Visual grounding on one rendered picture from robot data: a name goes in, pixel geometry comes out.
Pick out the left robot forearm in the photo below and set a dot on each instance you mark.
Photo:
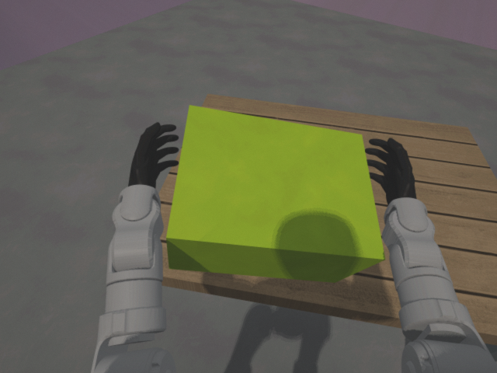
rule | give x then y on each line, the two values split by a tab
134	276

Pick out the carton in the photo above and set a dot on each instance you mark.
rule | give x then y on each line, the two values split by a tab
269	198

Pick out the left robot hand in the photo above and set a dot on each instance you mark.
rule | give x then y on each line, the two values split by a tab
144	168

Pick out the table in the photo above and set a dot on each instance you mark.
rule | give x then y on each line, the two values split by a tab
452	179

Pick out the right robot forearm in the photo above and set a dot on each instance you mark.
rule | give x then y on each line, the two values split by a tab
430	309

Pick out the left robot upper arm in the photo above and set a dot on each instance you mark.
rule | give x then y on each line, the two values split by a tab
151	360

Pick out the right robot hand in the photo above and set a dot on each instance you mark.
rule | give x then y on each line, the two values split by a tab
398	180

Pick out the right robot upper arm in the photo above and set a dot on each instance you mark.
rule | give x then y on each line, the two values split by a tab
430	356

